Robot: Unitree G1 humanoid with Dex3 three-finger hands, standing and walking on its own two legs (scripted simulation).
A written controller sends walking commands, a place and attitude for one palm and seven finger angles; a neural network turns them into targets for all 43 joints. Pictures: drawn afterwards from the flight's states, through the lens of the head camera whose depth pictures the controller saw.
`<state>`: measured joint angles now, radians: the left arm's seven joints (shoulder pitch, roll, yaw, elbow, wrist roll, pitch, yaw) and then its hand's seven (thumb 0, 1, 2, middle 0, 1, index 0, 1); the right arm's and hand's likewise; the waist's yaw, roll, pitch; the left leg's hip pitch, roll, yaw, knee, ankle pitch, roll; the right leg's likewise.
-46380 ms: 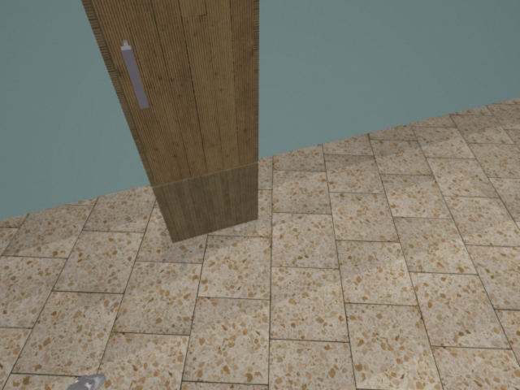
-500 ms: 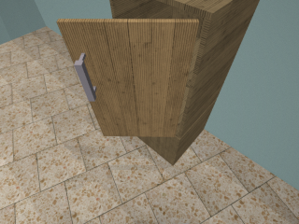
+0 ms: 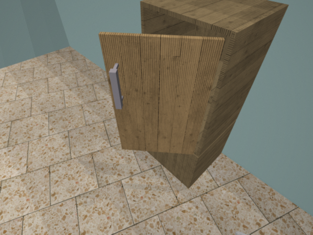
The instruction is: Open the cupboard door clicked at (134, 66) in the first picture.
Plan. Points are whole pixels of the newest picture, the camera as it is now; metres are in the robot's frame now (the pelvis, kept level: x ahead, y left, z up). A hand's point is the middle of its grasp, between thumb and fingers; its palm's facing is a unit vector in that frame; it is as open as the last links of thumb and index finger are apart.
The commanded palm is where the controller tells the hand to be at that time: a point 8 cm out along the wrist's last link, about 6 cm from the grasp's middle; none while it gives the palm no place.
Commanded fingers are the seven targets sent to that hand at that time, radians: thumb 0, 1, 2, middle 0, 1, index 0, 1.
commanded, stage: come to a stop and stand still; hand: left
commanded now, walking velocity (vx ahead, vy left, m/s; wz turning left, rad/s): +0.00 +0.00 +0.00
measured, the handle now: (117, 86) +0.56 +0.18 +0.08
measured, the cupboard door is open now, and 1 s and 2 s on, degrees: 41 41 41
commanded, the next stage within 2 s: look again from close up in 0.78 s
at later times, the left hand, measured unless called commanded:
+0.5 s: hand out of the picture -0.01 +0.22 -0.15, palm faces -0.01 -0.95 -0.31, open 7.4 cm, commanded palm none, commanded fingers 0.00 0.90 0.90 -0.20 -0.30 -0.20 -0.30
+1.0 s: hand out of the picture +0.03 +0.19 -0.15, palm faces -0.01 -0.97 -0.26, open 7.4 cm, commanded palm none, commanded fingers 0.00 0.90 0.90 -0.20 -0.30 -0.20 -0.30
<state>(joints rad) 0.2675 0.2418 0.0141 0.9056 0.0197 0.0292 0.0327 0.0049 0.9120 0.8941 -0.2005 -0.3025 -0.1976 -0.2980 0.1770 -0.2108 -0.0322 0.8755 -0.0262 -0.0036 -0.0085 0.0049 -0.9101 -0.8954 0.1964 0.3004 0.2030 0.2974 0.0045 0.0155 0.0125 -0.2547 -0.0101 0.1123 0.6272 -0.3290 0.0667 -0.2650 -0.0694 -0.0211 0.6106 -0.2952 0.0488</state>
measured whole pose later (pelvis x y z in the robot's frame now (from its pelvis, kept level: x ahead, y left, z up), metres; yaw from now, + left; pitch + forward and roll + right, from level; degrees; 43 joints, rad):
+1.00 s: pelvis -0.02 -0.02 +0.02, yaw +1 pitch -2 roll +0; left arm 0.20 0.25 -0.01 1.07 0.01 -0.01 0.02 0.00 0.91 0.89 -0.20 -0.30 -0.20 -0.30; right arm 0.19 -0.25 -0.01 1.12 -0.01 -0.01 0.01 0.01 -0.91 -0.90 0.20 0.30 0.20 0.30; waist -0.02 0.00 0.04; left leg -0.18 0.00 0.08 0.38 -0.16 0.03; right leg -0.19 -0.05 -0.05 0.38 -0.15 0.02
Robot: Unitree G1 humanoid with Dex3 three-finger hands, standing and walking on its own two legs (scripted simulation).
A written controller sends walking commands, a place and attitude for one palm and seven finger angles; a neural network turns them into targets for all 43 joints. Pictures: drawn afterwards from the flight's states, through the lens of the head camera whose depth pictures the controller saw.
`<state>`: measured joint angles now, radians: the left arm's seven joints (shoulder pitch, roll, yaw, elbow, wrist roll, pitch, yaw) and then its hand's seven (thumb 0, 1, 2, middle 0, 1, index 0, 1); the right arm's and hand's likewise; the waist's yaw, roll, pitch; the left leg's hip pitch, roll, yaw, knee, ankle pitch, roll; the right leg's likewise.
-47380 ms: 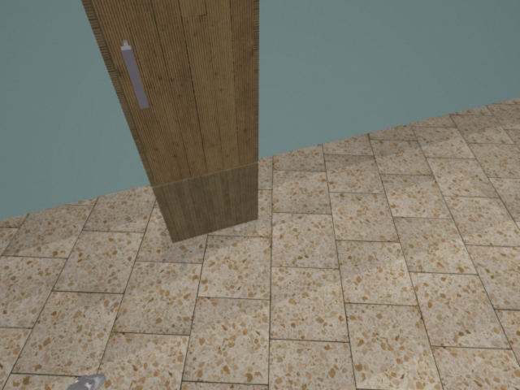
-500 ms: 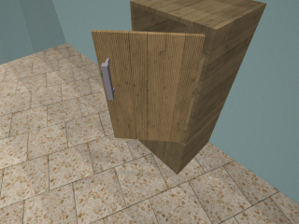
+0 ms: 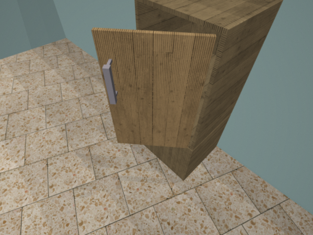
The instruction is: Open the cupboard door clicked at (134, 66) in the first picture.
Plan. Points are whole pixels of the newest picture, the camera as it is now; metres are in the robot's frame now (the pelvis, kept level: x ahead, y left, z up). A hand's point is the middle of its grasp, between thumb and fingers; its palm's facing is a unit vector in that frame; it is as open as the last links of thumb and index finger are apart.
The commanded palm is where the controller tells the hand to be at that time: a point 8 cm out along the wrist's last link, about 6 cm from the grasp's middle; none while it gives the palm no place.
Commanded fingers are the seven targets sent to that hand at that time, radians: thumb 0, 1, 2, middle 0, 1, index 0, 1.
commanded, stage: look again from close up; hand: left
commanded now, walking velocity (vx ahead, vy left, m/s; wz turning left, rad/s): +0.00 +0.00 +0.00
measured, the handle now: (111, 82) +0.58 +0.19 +0.06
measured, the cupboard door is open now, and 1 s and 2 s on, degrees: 41 41 41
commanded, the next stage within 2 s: raise the hand with hooked fingers in 0.36 s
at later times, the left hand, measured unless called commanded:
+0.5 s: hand out of the picture +0.05 +0.21 -0.17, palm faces +0.06 -0.97 -0.24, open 7.4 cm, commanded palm +0.11 +0.26 -0.07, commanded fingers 0.00 0.83 0.87 -0.20 -0.34 -0.20 -0.34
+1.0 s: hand (74, 212) +0.19 +0.22 -0.04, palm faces +0.07 -1.00 -0.05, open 9.3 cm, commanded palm +0.17 +0.27 -0.02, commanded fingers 0.00 0.25 0.62 -0.25 -0.72 -0.25 -0.72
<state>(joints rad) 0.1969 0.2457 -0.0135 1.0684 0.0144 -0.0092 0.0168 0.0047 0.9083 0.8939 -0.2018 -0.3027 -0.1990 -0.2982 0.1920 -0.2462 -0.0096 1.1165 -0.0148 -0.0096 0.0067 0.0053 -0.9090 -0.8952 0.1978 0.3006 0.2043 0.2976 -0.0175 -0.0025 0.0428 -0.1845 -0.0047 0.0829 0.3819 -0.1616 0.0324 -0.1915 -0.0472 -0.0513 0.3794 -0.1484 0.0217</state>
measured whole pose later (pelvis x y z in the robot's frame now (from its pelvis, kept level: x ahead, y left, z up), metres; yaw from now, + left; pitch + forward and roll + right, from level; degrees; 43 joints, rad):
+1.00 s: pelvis +0.01 -0.03 -0.09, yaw +3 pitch +12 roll -3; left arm 0.42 0.27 0.32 0.05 -0.37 -0.44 -0.48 0.01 0.47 0.71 -0.23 -0.58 -0.23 -0.58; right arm 0.17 -0.27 -0.03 0.55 0.03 -0.29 -0.05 0.01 -0.91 -0.90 0.20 0.30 0.20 0.30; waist 0.05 0.00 -0.09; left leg -0.83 0.05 -0.03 1.15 -0.53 -0.01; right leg -0.79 -0.02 -0.13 1.10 -0.52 -0.03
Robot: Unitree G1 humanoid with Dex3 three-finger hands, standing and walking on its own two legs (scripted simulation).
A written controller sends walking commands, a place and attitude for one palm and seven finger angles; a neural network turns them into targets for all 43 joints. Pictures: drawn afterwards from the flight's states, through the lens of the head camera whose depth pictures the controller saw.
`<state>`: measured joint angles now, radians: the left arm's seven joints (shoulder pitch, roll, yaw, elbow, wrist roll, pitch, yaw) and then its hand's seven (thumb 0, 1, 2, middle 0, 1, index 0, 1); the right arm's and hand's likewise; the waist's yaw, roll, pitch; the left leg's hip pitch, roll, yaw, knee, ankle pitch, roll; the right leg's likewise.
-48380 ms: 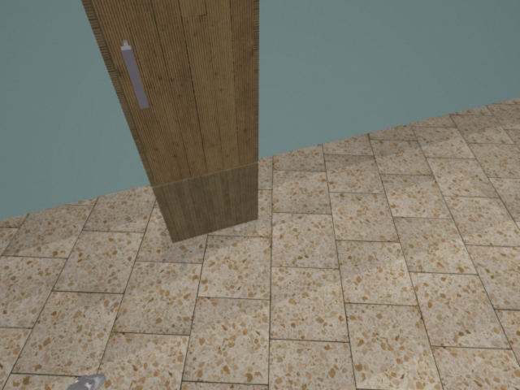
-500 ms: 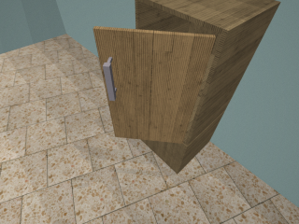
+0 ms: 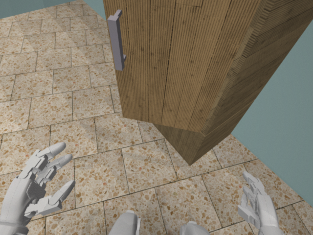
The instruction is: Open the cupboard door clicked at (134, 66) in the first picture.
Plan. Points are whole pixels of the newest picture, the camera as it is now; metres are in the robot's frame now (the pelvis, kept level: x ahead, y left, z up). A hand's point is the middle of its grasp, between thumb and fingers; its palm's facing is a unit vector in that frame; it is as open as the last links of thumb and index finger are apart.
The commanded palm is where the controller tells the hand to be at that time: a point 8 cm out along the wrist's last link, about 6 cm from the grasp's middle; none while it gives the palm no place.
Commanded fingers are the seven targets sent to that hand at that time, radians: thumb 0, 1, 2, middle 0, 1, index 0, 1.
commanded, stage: raise the hand with hooked fingers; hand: left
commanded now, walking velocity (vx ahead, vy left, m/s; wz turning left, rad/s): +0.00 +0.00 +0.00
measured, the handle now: (119, 41) +0.58 +0.18 +0.15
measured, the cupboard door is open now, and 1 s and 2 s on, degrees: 41 41 41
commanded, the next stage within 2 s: move the hooked fingers beside the handle in 1.56 s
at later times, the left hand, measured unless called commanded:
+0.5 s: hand (48, 158) +0.24 +0.25 +0.10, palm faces -0.07 -1.00 -0.06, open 12.3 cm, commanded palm +0.21 +0.31 +0.12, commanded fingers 0.00 -0.34 0.37 -0.29 -1.10 -0.29 -1.10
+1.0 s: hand (32, 116) +0.30 +0.29 +0.16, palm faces -0.04 -1.00 -0.05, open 14.0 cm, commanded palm +0.27 +0.34 +0.17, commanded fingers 0.00 -0.50 0.30 -0.30 -1.20 -0.30 -1.20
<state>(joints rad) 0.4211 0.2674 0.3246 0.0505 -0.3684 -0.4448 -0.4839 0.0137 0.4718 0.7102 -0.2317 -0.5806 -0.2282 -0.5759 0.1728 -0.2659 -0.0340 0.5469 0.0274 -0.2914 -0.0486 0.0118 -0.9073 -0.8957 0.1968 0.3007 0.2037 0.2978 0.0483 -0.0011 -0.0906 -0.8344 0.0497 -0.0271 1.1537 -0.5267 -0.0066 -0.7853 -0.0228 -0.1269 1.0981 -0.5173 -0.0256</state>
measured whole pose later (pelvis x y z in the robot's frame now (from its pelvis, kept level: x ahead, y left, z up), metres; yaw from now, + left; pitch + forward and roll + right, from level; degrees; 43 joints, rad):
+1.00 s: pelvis +0.01 +0.02 +0.06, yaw -1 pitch +5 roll -2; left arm -0.04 0.44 0.42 0.32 -0.36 -0.14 -0.54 -0.01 -0.49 0.30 -0.30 -1.20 -0.30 -1.19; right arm 0.27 -0.27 0.07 0.57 0.05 -0.24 -0.10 0.01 -0.90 -0.90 0.20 0.30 0.21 0.30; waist 0.01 0.04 -0.05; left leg -0.49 0.02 0.03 0.79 -0.38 0.03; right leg -0.45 -0.03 -0.08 0.73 -0.36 0.01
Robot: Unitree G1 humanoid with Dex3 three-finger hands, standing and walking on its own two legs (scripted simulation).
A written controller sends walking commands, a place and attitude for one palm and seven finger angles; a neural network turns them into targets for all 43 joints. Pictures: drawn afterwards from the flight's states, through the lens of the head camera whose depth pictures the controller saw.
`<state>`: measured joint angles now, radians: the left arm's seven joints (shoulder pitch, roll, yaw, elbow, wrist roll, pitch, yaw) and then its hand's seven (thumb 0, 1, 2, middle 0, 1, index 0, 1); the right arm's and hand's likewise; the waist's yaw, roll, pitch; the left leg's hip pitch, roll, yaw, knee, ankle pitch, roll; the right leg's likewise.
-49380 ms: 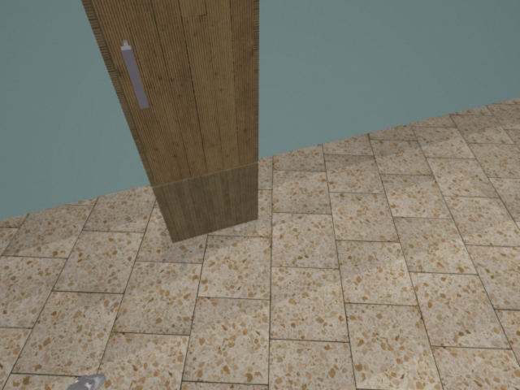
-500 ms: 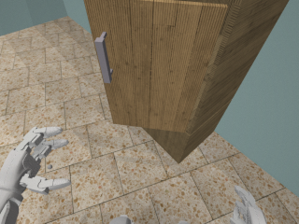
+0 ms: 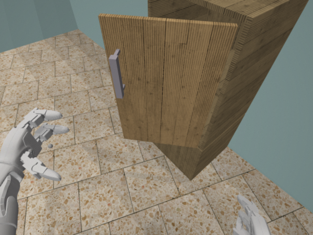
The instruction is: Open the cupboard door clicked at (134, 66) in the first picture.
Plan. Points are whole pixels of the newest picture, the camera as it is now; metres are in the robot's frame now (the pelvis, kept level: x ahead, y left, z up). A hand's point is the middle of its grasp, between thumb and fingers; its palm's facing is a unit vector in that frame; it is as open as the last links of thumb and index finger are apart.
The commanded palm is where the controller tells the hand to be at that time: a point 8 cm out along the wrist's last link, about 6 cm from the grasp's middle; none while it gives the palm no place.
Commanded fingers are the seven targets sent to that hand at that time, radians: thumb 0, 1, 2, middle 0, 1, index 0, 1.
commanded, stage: raise the hand with hooked fingers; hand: left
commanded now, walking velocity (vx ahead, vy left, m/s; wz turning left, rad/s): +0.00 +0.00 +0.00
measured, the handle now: (118, 74) +0.57 +0.17 +0.09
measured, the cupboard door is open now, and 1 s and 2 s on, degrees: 41 41 41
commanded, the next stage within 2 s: move the hooked fingers beside the handle in 0.56 s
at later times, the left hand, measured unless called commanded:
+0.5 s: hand (56, 138) +0.30 +0.26 +0.11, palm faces -0.03 -1.00 -0.03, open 14.0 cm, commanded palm +0.27 +0.31 +0.11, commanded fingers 0.00 -0.50 0.30 -0.30 -1.20 -0.30 -1.20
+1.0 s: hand (70, 122) +0.34 +0.24 +0.11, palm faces -0.06 -1.00 -0.02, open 14.0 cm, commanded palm +0.32 +0.30 +0.11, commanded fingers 0.00 -0.50 0.30 -0.30 -1.20 -0.30 -1.20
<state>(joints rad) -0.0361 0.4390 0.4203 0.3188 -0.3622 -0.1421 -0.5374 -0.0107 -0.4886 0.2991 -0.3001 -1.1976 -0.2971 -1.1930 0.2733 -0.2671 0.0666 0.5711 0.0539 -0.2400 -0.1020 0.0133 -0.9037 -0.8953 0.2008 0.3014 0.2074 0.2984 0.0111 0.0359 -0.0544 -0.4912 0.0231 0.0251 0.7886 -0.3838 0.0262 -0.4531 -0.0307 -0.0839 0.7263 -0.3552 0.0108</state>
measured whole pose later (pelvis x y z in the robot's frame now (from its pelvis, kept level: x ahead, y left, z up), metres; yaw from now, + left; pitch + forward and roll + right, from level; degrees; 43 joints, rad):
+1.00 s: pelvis +0.00 -0.02 +0.00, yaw +0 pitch +6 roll -1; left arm -0.32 0.47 0.41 0.62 -0.31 -0.18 -0.54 -0.01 -0.50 0.30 -0.30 -1.20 -0.30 -1.20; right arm 0.28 -0.29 0.05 0.61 0.06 -0.19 -0.12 0.01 -0.91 -0.90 0.20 0.30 0.21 0.30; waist -0.02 0.03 -0.05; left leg -0.49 0.03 0.03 0.73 -0.35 0.01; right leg -0.46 -0.02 -0.08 0.70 -0.34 -0.01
